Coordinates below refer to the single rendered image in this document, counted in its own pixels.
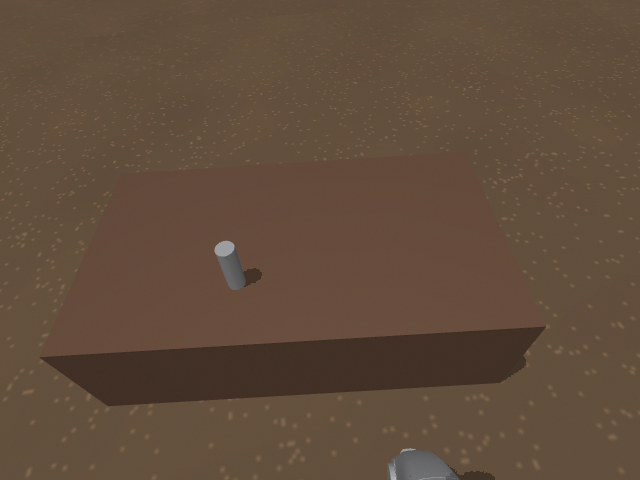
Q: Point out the can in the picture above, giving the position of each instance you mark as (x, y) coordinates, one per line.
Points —
(229, 262)

